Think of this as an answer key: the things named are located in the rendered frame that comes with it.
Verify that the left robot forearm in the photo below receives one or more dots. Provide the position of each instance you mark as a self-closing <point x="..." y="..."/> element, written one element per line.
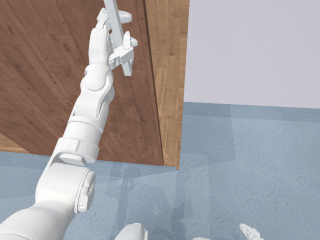
<point x="79" y="144"/>

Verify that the left robot upper arm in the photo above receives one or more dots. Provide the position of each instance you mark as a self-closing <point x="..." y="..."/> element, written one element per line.
<point x="65" y="191"/>

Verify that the left robot hand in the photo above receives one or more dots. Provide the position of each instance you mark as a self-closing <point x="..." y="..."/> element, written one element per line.
<point x="102" y="45"/>

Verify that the robot left thigh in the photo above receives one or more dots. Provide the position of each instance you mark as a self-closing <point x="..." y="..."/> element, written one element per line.
<point x="132" y="232"/>

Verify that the handle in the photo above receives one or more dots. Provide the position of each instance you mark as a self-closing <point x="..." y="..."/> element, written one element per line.
<point x="117" y="30"/>

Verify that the wardrobe door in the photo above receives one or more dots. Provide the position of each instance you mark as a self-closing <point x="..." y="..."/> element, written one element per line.
<point x="6" y="142"/>
<point x="44" y="51"/>

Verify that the right robot hand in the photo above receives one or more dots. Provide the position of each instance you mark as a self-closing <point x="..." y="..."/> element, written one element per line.
<point x="250" y="233"/>

